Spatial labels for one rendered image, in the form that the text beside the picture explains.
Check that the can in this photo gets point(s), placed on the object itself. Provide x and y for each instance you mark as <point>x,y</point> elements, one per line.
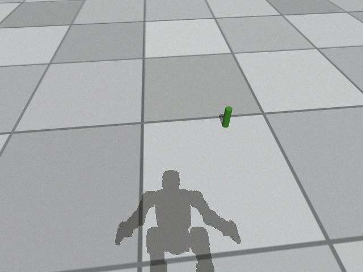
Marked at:
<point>226,118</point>

